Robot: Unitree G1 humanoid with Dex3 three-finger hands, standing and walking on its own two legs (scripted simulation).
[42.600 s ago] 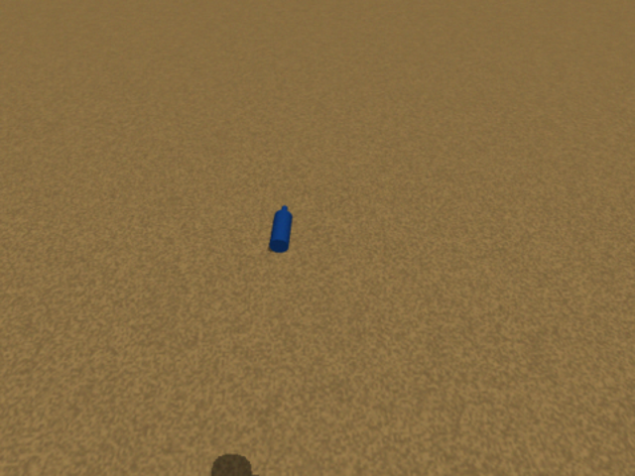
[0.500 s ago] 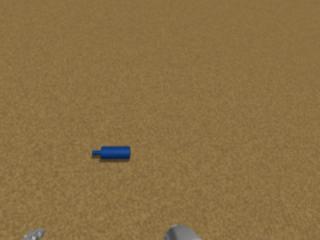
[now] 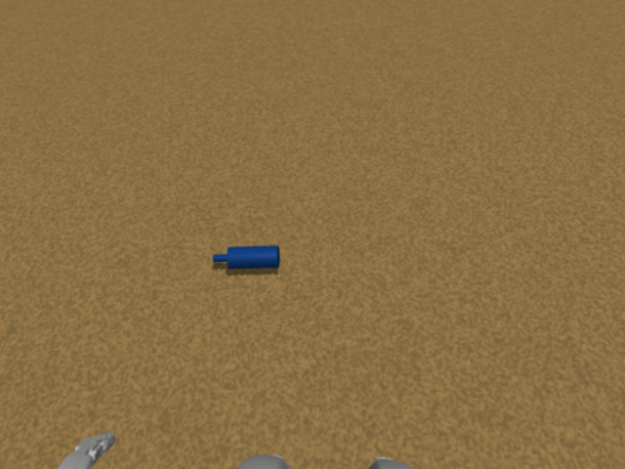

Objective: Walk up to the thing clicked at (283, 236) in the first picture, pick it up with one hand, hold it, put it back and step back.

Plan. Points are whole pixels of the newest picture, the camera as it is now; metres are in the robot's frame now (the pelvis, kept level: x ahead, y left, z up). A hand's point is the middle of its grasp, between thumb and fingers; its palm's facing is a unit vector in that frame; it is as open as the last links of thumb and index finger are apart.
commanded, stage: step back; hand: left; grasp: from above
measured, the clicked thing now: (246, 257) +0.87 +0.29 -0.72
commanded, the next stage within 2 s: stand in 1.60 s
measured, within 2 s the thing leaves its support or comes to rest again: neither
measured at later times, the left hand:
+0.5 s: hand out of the picture -0.13 +0.27 -0.15, palm faces -0.05 -0.91 -0.41, open 7.4 cm
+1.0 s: hand out of the picture -0.16 +0.28 -0.14, palm faces -0.01 -0.92 -0.40, open 7.4 cm
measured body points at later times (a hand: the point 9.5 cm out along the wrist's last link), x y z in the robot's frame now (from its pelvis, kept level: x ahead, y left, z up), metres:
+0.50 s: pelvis -0.19 +0.00 -0.01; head -0.14 -0.01 +0.44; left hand -0.12 +0.32 -0.12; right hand -0.05 -0.32 -0.12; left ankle -0.09 +0.12 -0.72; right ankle -0.22 -0.12 -0.73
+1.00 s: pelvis -0.23 +0.00 +0.00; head -0.22 +0.00 +0.45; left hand -0.15 +0.33 -0.11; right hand -0.18 -0.31 -0.12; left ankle -0.21 +0.14 -0.73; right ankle -0.21 -0.11 -0.73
